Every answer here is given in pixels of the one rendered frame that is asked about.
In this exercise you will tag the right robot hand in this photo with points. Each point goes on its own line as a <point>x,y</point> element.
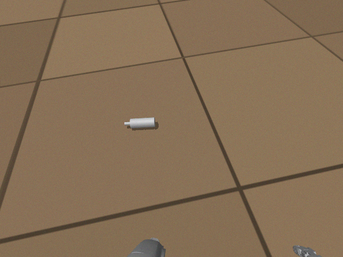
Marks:
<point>304,252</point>

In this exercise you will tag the bottle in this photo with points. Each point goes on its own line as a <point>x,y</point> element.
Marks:
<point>141,122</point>

